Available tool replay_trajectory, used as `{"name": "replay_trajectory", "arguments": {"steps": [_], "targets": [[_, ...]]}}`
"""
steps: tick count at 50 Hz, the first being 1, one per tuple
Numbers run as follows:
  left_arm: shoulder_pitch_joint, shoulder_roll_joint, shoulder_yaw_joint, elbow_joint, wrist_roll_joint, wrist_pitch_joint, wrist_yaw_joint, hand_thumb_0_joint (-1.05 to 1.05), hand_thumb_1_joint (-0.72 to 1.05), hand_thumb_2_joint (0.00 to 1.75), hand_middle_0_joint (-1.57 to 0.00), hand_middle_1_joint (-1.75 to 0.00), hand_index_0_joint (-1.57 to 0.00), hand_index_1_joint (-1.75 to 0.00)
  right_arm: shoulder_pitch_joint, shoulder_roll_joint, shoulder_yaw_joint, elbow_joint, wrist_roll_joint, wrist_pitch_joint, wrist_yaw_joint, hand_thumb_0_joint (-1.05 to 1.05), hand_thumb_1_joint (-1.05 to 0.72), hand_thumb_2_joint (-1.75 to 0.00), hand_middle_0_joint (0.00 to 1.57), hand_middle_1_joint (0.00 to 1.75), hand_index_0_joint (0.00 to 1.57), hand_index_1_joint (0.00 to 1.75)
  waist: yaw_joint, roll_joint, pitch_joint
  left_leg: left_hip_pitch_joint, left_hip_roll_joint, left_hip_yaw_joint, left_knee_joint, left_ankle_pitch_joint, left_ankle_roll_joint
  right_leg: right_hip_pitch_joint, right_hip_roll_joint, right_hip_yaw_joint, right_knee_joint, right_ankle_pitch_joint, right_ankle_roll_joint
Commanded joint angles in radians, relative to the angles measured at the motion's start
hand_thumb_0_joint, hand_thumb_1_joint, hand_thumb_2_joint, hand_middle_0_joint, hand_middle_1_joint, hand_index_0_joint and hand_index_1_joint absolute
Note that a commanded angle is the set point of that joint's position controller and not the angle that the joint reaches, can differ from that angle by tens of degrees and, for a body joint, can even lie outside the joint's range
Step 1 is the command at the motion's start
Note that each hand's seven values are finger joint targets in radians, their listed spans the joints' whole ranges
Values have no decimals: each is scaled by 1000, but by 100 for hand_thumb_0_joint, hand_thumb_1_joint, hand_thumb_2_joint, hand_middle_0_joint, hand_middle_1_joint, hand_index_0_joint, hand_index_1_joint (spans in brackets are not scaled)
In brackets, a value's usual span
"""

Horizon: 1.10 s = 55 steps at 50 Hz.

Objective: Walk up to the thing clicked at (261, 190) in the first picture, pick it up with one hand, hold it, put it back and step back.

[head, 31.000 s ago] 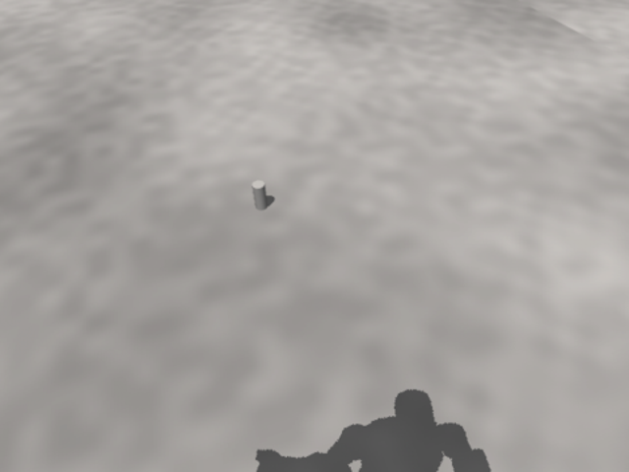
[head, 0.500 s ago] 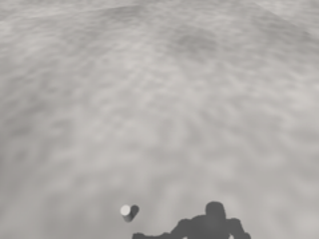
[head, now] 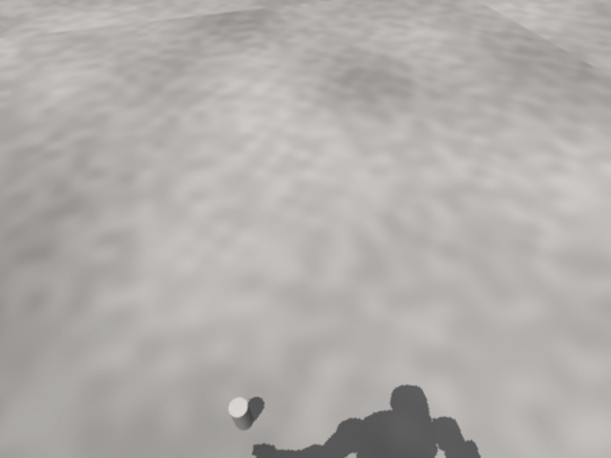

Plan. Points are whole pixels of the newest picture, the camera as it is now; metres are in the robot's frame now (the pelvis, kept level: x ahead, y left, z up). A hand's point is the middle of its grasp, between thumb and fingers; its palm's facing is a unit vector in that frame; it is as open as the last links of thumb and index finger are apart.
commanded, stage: step back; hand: left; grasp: from the side
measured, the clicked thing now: (241, 414) +0.40 +0.22 -0.72
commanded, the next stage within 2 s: none
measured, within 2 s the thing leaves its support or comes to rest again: neither
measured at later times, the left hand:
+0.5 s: hand out of the picture +0.05 +0.31 -0.18, palm faces -0.04 -0.93 -0.37, open 7.3 cm
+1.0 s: hand out of the picture -0.13 +0.29 -0.15, palm faces -0.03 -0.90 -0.43, open 7.4 cm
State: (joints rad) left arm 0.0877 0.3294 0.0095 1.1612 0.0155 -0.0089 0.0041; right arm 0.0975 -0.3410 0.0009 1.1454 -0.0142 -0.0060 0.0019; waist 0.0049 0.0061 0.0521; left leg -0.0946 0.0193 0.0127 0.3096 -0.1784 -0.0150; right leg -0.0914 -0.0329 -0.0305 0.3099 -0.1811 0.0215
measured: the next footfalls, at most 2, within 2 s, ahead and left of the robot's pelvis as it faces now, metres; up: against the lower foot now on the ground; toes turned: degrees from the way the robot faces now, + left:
right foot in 0.74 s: -0.15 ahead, -0.11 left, +0.00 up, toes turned -2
left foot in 1.10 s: -0.24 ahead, +0.14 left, +0.00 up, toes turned -3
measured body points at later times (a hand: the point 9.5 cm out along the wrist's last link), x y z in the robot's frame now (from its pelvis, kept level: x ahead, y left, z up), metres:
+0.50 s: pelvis -0.08 +0.04 -0.02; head -0.01 +0.07 +0.42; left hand +0.06 +0.35 -0.15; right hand -0.01 -0.28 -0.13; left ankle -0.01 +0.13 -0.75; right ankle -0.12 -0.11 -0.66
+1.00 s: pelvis -0.22 +0.02 -0.02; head -0.17 +0.00 +0.43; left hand -0.13 +0.33 -0.12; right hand -0.16 -0.31 -0.15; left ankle -0.24 +0.16 -0.69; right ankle -0.19 -0.10 -0.75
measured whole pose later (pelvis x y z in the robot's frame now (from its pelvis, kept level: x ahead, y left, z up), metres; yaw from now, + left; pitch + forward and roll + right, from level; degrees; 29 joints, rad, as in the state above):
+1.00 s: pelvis -0.22 +0.02 -0.02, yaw -3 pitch -1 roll +1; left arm 0.20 0.35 0.09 0.84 0.05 0.05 0.01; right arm 0.20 -0.43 -0.05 0.91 0.00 0.05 -0.01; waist 0.02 0.03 0.13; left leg -0.41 -0.10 -0.14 1.03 -0.44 -0.02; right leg -0.32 -0.02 0.02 0.59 -0.25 -0.01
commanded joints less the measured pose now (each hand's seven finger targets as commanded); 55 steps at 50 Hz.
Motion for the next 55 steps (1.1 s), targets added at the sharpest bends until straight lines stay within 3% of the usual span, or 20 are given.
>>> {"name": "replay_trajectory", "arguments": {"steps": [1,8,12,14,16,17,18,22,29,32,36,37,38,39,40,43,47,51,54,55], "targets": [[-18,283,81,-103,-27,-12,20,0,90,90,-20,-30,-20,-30,-33,-242,-64,-93,15,2,-10,0,-90,-90,20,30,20,30,-10,-26,-18,-74,95,-82,87,347,58,-40,-96,92,78,390,-50],[-46,297,95,-207,-15,11,20,0,90,90,-20,-30,-20,-30,-4,-234,-89,-155,15,33,-2,0,-90,-90,20,30,20,30,-22,-68,-151,-72,20,-41,289,164,67,-102,-178,182,114,303,-158],[-108,323,105,-276,6,25,20,0,90,90,-20,-30,-20,-30,64,-217,-99,-182,7,48,13,0,-90,-90,20,30,20,30,-38,-184,-142,-68,-36,-34,452,-132,74,-228,-259,234,118,228,-221],[-130,312,102,-300,8,32,19,0,90,90,-20,-30,-20,-30,110,-233,-110,-186,3,44,17,0,-90,-90,20,30,20,30,-61,-158,-139,-49,6,-82,394,-47,98,-283,-214,190,216,137,-188],[-112,225,86,-311,-10,47,21,0,90,90,-20,-30,-20,-30,82,-338,-129,-206,-5,29,14,0,-90,-90,20,30,20,30,-63,163,-78,-139,256,-386,33,313,193,-314,104,47,552,-219,-59],[-69,225,94,-303,-2,57,32,0,90,90,-20,-30,-20,-30,62,-384,-139,-222,-17,22,10,0,-90,-90,20,30,20,30,-53,197,-99,-157,328,-510,-6,299,246,-320,146,174,720,-465,-56],[-35,242,96,-293,-1,62,36,0,90,90,-20,-30,-20,-30,50,-384,-143,-237,-22,18,4,0,-90,-90,20,30,20,30,-41,176,-87,-197,347,-548,-25,214,274,-323,146,218,831,-473,-61],[93,243,92,-273,-17,64,30,0,90,90,-20,-30,-20,-30,-50,-291,-124,-296,-22,10,-18,0,-90,-90,20,30,20,30,35,130,-94,-97,225,-283,83,280,217,-407,129,237,933,-313,-57],[70,228,103,-345,0,45,22,0,90,90,-20,-30,-20,-30,71,-281,-125,-314,-15,12,-28,0,-90,-90,20,30,20,30,-38,129,-136,78,260,-256,144,335,279,-391,86,169,699,-367,8],[104,232,113,-330,3,41,14,0,90,90,-20,-30,-20,-30,49,-298,-126,-332,-21,23,-25,0,-90,-90,20,30,20,30,-38,157,-134,-22,244,-234,144,222,254,-268,58,99,511,-342,5],[301,229,128,-249,12,40,0,0,90,90,-20,-30,-20,-30,-28,-308,-126,-352,-9,45,-15,0,-90,-90,20,30,20,30,38,152,-151,-249,208,-200,156,-121,157,-24,61,43,193,-127,-52],[298,267,142,-258,27,36,0,0,90,90,-20,-30,-20,-30,-14,-279,-119,-356,-5,49,-12,0,-90,-90,20,30,20,30,38,49,-118,-381,143,-161,235,-275,102,-3,-4,181,145,-227,-93],[250,333,160,-299,38,33,-1,0,90,90,-20,-30,-20,-30,-6,-226,-105,-360,2,50,-11,0,-90,-90,20,30,20,30,37,-176,-38,-537,-23,-87,449,-399,29,-78,-191,512,-13,-425,-173],[125,442,175,-358,41,36,2,0,90,90,-20,-30,-20,-30,-58,-244,-120,-359,-3,52,-24,0,-90,-90,20,30,20,30,69,-305,32,-421,-123,-115,736,-414,2,-397,-380,694,-140,-515,-325],[10,429,177,-400,39,27,13,0,90,90,-20,-30,-20,-30,-22,-287,-138,-343,-6,51,-27,0,-90,-90,20,30,20,30,20,-271,105,-348,-65,-201,878,-355,2,-535,-405,706,-159,-500,-339],[-83,278,144,-427,30,14,19,0,90,90,-20,-30,-20,-30,104,-238,-114,-284,13,47,-18,0,-90,-90,20,30,20,30,-70,-115,80,-380,-170,-197,928,-211,12,-373,-144,255,12,-36,-170],[65,250,139,-423,32,18,20,0,90,90,-20,-30,-20,-30,99,-237,-88,-308,24,31,-28,0,-90,-90,20,30,20,30,18,-157,-26,-449,-130,-143,722,-276,-17,-53,-146,251,117,109,-198],[116,256,136,-422,20,38,26,0,90,90,-20,-30,-20,-30,93,-217,-83,-325,7,13,-31,0,-90,-90,20,30,20,30,46,-208,-118,-352,-41,-70,349,-311,4,102,-201,261,235,328,-211],[91,266,120,-442,-1,59,19,0,90,90,-20,-30,-20,-30,171,-220,-99,-294,-11,7,-30,0,-90,-90,20,30,20,30,5,-171,-137,-139,-31,-49,38,37,26,-24,-141,201,355,313,-143],[114,232,110,-450,-3,63,17,0,90,90,-20,-30,-20,-30,163,-290,-118,-302,-24,5,-29,0,-90,-90,20,30,20,30,21,-20,-149,-38,109,-250,70,165,69,-196,-63,155,431,125,-87]]}}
